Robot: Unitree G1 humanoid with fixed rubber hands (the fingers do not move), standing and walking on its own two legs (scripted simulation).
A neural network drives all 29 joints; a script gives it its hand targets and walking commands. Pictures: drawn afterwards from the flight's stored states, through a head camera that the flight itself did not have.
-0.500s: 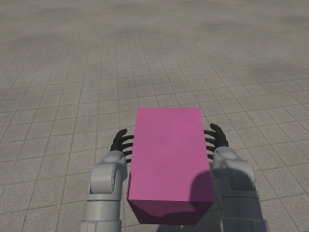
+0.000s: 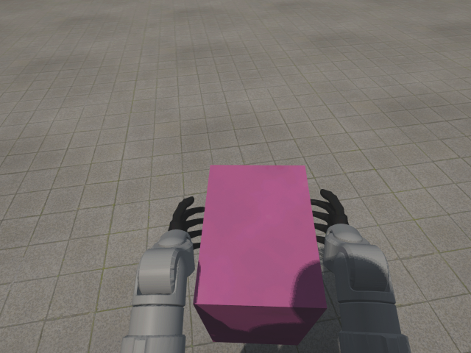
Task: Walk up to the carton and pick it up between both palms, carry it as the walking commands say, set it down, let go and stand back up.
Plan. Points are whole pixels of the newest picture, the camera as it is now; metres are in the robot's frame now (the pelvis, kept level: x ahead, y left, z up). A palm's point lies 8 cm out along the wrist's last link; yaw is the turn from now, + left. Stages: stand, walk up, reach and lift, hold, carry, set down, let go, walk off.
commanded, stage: carry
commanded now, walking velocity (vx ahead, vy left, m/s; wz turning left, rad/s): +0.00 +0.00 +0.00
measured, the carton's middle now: (256, 259) +0.30 -0.01 -0.01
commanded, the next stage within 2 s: none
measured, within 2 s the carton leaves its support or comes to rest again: neither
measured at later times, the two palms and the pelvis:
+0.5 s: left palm (178, 241) +0.29 +0.12 +0.08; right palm (337, 235) +0.29 -0.13 +0.08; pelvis +0.00 +0.00 +0.00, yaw +0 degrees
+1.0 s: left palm (178, 240) +0.29 +0.12 +0.08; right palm (337, 235) +0.29 -0.13 +0.09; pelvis +0.00 +0.00 +0.00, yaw +0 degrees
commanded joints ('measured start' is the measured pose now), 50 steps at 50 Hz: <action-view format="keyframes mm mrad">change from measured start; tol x4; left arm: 1 -420 -858 -468 -242 -233 -39 -126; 8 -439 -897 -502 -346 -275 -4 -114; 18 -413 -888 -471 -310 -261 36 -105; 25 -423 -902 -485 -371 -285 45 -96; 50 -402 -862 -450 -305 -259 17 -94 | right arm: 1 -254 894 465 -147 222 4 154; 10 -274 927 494 -262 266 52 137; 18 -266 907 471 -231 251 76 131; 25 -281 918 484 -293 277 84 122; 50 -268 877 453 -233 253 53 120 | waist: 1 9 16 -369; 50 13 10 -366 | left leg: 1 23 108 -74 -58 118 47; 50 30 104 -77 -60 111 46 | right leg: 1 166 -133 133 -62 204 -10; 50 157 -139 134 -69 202 -21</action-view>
